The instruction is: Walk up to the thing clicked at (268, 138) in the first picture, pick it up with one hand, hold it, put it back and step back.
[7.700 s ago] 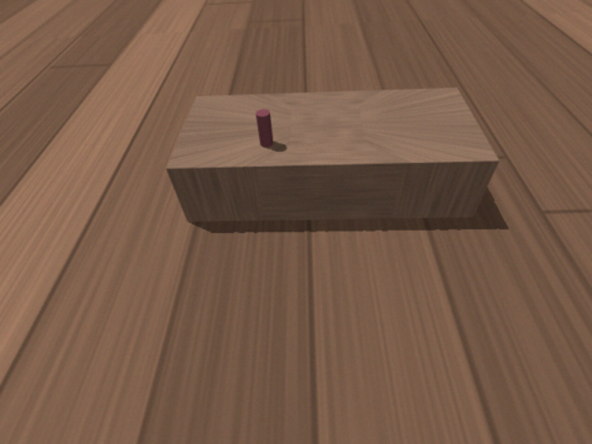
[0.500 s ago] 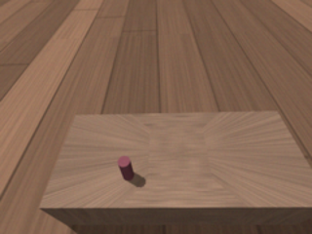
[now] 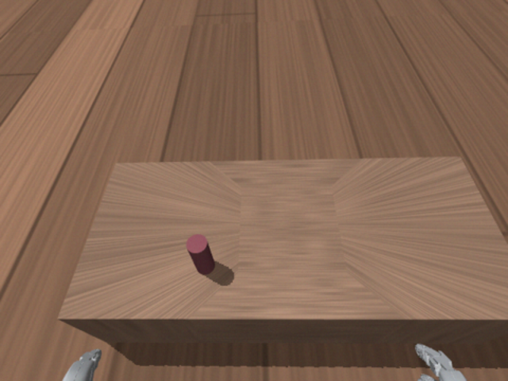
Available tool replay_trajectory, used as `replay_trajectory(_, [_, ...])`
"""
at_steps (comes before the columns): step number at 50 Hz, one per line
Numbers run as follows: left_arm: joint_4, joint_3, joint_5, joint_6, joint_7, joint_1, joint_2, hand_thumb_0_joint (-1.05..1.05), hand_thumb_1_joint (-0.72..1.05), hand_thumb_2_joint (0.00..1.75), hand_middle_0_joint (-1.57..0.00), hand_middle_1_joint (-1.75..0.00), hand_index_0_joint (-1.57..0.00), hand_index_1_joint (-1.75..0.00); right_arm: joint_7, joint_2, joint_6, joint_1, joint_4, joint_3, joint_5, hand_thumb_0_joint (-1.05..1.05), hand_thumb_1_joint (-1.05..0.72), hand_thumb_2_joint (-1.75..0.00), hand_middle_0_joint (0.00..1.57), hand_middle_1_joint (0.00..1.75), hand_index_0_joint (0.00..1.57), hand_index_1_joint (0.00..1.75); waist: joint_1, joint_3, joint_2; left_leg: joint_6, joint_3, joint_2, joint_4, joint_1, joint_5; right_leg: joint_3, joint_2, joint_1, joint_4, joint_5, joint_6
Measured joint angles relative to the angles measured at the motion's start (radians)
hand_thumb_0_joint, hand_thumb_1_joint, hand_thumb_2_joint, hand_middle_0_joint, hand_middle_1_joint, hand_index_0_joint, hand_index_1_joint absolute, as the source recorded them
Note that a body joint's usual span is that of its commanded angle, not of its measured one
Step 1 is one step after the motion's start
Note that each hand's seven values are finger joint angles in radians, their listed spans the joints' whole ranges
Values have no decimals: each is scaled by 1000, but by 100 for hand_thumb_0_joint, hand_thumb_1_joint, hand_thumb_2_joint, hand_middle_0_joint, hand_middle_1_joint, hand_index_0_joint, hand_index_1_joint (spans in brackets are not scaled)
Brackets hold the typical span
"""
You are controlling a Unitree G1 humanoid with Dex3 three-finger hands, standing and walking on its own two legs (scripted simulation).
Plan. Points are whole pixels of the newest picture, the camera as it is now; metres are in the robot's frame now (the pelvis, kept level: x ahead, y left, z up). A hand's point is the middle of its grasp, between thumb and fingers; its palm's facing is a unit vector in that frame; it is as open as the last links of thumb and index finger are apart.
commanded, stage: go down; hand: left
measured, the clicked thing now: (201, 255) +0.49 +0.20 -0.35
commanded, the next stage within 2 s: none
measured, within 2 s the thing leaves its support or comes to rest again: neither
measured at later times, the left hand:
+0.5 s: hand out of the picture +0.15 +0.28 -0.12, palm faces +0.03 -0.95 -0.30, open 17.4 cm
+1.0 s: hand (91, 343) +0.22 +0.32 -0.10, palm faces +0.12 -0.95 -0.29, open 17.5 cm
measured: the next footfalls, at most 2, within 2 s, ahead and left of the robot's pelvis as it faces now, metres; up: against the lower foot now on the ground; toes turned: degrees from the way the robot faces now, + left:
none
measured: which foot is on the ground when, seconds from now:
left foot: down 0.00-1.00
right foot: down 0.00-1.00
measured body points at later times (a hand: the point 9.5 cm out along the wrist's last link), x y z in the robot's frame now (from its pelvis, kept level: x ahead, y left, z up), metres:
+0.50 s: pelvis +0.00 -0.01 -0.03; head +0.05 +0.00 +0.42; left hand +0.15 +0.33 -0.10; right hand +0.16 -0.26 -0.12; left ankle +0.02 +0.12 -0.73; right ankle -0.04 -0.14 -0.73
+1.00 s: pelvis -0.01 +0.00 -0.05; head +0.04 +0.02 +0.40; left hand +0.21 +0.37 -0.08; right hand +0.13 -0.26 -0.12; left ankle +0.02 +0.12 -0.73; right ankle -0.04 -0.14 -0.73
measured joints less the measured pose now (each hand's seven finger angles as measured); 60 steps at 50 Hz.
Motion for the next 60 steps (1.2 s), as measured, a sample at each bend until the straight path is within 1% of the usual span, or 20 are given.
replay_trajectory(3, [-54, 12, 4, -1, -17, 23, 1, 0, -37, 9, -7, -6, -7, -7, -11, -4, -15, -11, -8, -3, -4, 1, -88, -89, 20, 30, 20, 30, 6, -8, -4, -3, -7, 2, 39, -33, -19, -5, 1, -30, 40, -23, -2])
replay_trajectory(7, [-117, 28, 6, 4, -35, 53, 10, -1, -44, 7, -8, -7, -7, -7, -27, -5, -27, -24, -16, -4, -10, 1, -88, -89, 20, 30, 20, 30, 9, -24, -6, -7, -17, 6, 84, -68, -43, -12, 3, -60, 82, -49, -5])
replay_trajectory(15, [-211, 50, -5, 51, -82, 105, 38, -1, -50, 5, -8, -7, -7, -8, -55, 2, -36, -32, -37, 4, -18, 1, -87, -88, 20, 30, 20, 30, 7, -65, 0, -11, -33, 13, 167, -133, -86, -23, 9, -115, 154, -91, -8])
replay_trajectory(21, [-291, 53, -13, 87, -111, 142, 44, -1, -53, 4, -9, -6, -7, -7, -69, 9, -42, -24, -59, 5, -21, 1, -88, -89, 20, 30, 20, 30, 7, -88, 9, -11, -39, 16, 228, -187, -113, -26, 10, -164, 212, -118, -8])
replay_trajectory(27, [-377, 54, -21, 124, -116, 182, 43, -1, -55, 3, -9, -6, -8, -7, -84, 16, -44, -12, -79, 8, -18, 1, -89, -89, 20, 30, 20, 30, 7, -99, 15, -9, -44, 18, 281, -235, -132, -26, 10, -210, 264, -138, -7])
replay_trajectory(37, [-497, 53, -41, 188, -95, 233, 46, -1, -57, 3, -9, -5, -7, -7, -114, 21, -65, 5, -95, 13, -13, 1, -90, -89, 20, 30, 20, 30, 4, -113, 21, -5, -54, 18, 343, -288, -150, -31, 10, -255, 319, -155, -4])
replay_trajectory(42, [-486, 68, -56, 190, -84, 180, 65, -1, -57, 4, -9, -5, -7, -7, -133, 19, -93, 7, -90, 24, -11, 1, -90, -89, 20, 30, 20, 30, 4, -109, 17, -3, -60, 16, 365, -308, -152, -37, 8, -271, 339, -159, -3])
replay_trajectory(45, [-457, 87, -71, 171, -87, 116, 87, -1, -56, 5, -9, -5, -7, -7, -141, 17, -113, 5, -77, 33, -10, 1, -89, -89, 20, 30, 20, 30, 2, -102, 11, -3, -64, 16, 372, -317, -151, -39, 8, -278, 346, -158, -2])
replay_trajectory(48, [-413, 113, -86, 139, -102, 35, 116, -1, -55, 5, -9, -5, -6, -7, -145, 15, -129, 2, -56, 41, -11, 1, -89, -89, 20, 30, 20, 30, -3, -94, 6, -3, -66, 16, 373, -321, -147, -41, 9, -280, 345, -155, -2])
replay_trajectory(51, [-336, 143, -95, 105, -128, -52, 149, -1, -55, 5, -8, -5, -6, -7, -142, 13, -138, 2, -36, 46, -14, 1, -89, -89, 20, 30, 20, 30, -12, -91, 3, -1, -66, 18, 371, -326, -144, -40, 11, -284, 340, -148, -2])
replay_trajectory(54, [-249, 171, -99, 73, -167, -127, 179, -1, -56, 5, -8, -5, -6, -7, -134, 9, -144, 12, -28, 44, -18, 1, -89, -89, 20, 30, 20, 31, -23, -92, 3, 1, -61, 21, 369, -333, -142, -36, 13, -293, 335, -142, 0])
replay_trajectory(60, [-83, 228, -101, -33, -250, -228, 219, -1, -58, 5, -8, -4, -6, -7, -113, -7, -150, 48, -19, 30, -29, 1, -90, -90, 20, 30, 20, 31, -32, -92, 2, 6, -45, 27, 377, -358, -145, -18, 17, -327, 343, -139, 4])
